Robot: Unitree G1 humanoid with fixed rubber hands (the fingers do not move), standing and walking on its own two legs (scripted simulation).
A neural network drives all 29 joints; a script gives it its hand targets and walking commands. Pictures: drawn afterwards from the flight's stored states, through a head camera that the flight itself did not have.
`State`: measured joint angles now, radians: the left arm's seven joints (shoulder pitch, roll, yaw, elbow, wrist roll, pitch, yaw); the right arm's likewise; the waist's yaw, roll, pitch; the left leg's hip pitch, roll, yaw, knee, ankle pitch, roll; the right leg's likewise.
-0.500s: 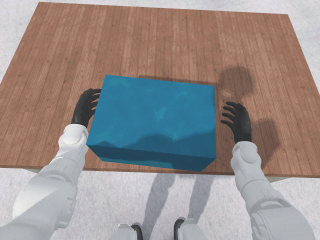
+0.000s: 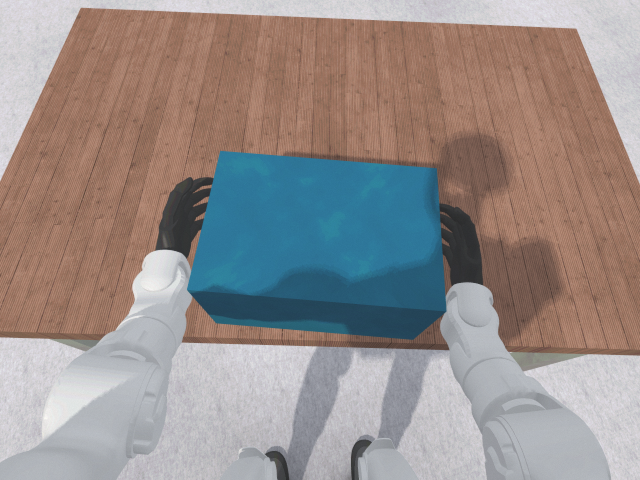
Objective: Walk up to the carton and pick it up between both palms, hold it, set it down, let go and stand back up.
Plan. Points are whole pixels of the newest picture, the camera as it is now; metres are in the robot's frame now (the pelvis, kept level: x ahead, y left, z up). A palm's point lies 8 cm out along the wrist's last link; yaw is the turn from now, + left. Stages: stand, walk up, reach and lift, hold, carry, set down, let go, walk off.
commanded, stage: reach and lift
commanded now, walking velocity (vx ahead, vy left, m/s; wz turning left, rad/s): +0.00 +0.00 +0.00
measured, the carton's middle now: (321, 249) +0.43 -0.01 -0.05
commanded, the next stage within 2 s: none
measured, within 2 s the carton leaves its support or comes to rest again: leaves its support in 1.58 s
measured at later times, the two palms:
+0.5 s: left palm (177, 241) +0.44 +0.18 -0.03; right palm (460, 273) +0.39 -0.19 -0.04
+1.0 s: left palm (175, 243) +0.43 +0.18 -0.02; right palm (460, 274) +0.39 -0.19 -0.04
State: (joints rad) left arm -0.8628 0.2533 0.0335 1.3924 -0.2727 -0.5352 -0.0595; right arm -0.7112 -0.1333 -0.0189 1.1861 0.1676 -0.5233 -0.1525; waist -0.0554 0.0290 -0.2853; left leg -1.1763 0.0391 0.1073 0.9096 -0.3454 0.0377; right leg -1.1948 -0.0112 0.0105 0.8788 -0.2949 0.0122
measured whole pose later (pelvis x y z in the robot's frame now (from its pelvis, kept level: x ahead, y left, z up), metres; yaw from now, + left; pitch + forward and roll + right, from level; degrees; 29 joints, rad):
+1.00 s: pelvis +0.00 +0.00 +0.00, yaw +0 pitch +35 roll -1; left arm -0.91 0.24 0.11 1.56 -0.16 -0.74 -0.05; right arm -0.76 -0.09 -0.31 1.39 -0.06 -0.77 -0.11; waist -0.04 0.03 -0.27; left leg -1.17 0.04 0.11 0.91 -0.35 0.04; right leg -1.19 -0.01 0.01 0.88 -0.30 0.01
